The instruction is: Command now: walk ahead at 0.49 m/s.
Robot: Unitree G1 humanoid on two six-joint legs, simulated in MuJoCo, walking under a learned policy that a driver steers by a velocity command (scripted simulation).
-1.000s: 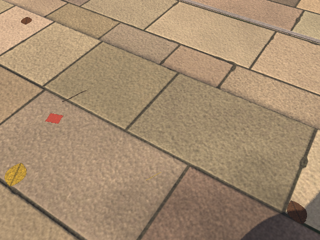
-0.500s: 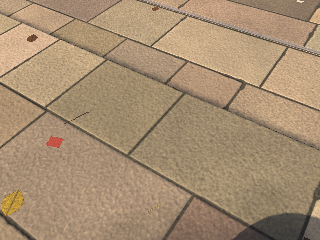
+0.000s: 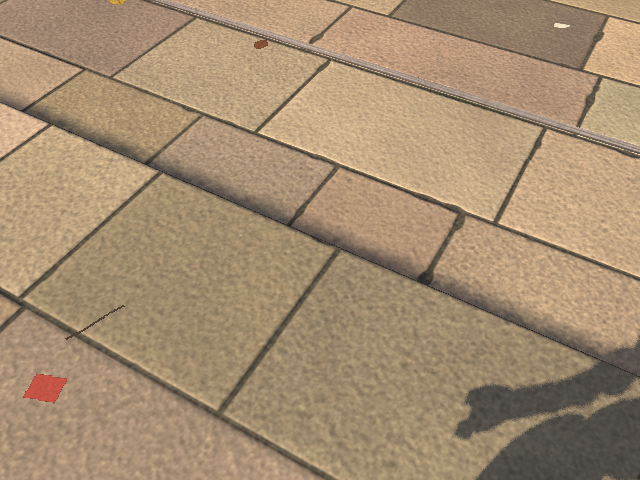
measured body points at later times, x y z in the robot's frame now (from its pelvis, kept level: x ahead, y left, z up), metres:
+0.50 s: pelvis +0.27 -0.08 +0.00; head +0.29 -0.10 +0.45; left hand +0.33 +0.18 -0.12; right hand +0.36 -0.35 -0.14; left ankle +0.27 +0.08 -0.66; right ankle +0.29 -0.16 -0.74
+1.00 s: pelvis +0.54 -0.01 -0.01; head +0.57 +0.00 +0.44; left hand +0.57 +0.25 -0.16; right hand +0.66 -0.27 -0.13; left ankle +0.60 +0.07 -0.74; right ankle +0.43 -0.16 -0.65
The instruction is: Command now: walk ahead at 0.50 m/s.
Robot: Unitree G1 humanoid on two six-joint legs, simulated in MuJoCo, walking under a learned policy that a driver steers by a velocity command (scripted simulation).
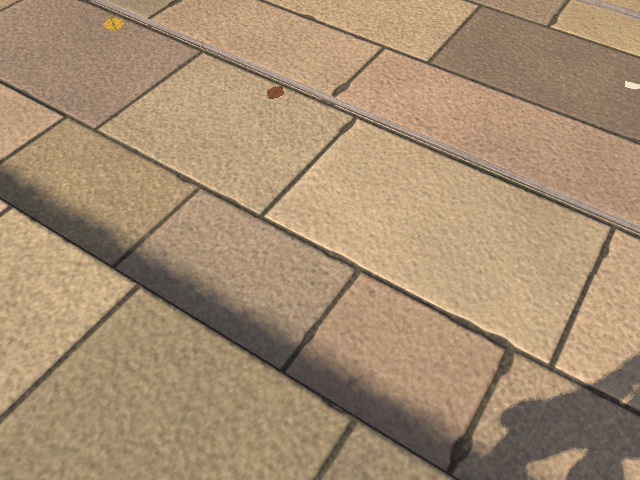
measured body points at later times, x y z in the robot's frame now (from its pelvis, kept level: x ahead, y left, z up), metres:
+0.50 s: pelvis +0.27 -0.05 -0.01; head +0.30 -0.06 +0.44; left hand +0.45 +0.19 -0.11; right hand +0.24 -0.32 -0.16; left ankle +0.09 +0.08 -0.66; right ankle +0.36 -0.14 -0.73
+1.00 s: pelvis +0.47 -0.02 -0.01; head +0.50 -0.01 +0.44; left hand +0.49 +0.25 -0.16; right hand +0.65 -0.27 -0.11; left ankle +0.57 +0.09 -0.74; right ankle +0.36 -0.15 -0.71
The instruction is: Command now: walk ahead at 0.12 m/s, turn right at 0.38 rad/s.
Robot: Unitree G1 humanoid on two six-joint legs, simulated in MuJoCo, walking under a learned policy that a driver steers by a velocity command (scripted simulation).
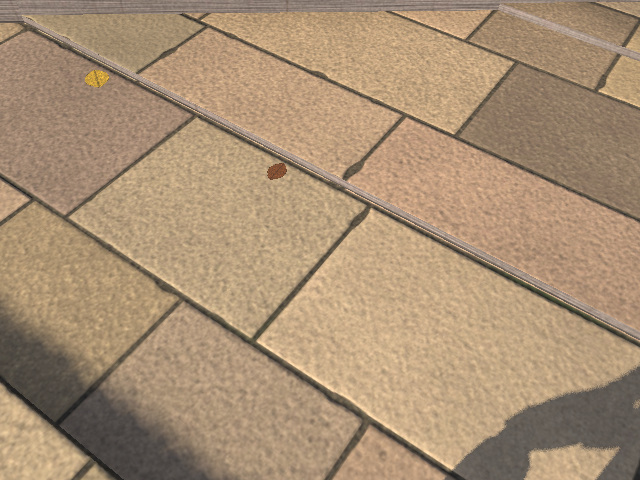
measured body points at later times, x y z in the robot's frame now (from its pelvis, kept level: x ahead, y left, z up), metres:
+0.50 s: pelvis +0.00 -0.02 +0.01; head +0.01 -0.06 +0.46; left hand +0.16 +0.23 -0.08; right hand +0.10 -0.34 -0.10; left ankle +0.06 +0.13 -0.64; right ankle -0.05 -0.08 -0.73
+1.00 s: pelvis -0.02 +0.03 +0.01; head +0.00 +0.01 +0.46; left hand +0.29 +0.15 -0.07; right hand -0.02 -0.30 -0.08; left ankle +0.04 +0.14 -0.71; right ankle -0.05 -0.08 -0.73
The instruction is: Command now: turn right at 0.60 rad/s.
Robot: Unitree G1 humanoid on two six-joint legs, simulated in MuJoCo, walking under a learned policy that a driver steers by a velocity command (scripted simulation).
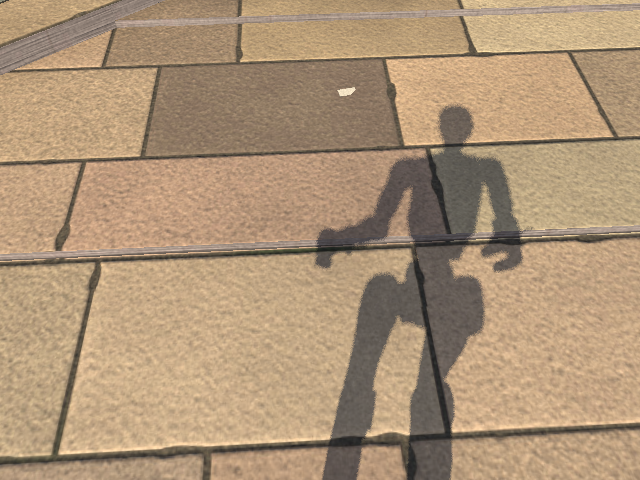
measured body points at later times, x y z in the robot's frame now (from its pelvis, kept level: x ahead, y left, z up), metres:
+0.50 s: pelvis -0.05 +0.00 +0.01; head -0.01 -0.02 +0.45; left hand +0.18 +0.21 -0.09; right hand +0.00 -0.31 -0.10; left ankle -0.02 +0.12 -0.74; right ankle -0.09 -0.14 -0.71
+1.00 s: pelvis -0.07 -0.04 +0.00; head -0.05 -0.06 +0.45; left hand +0.20 +0.11 -0.09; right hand -0.05 -0.35 -0.11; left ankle -0.01 +0.08 -0.73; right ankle -0.10 -0.13 -0.74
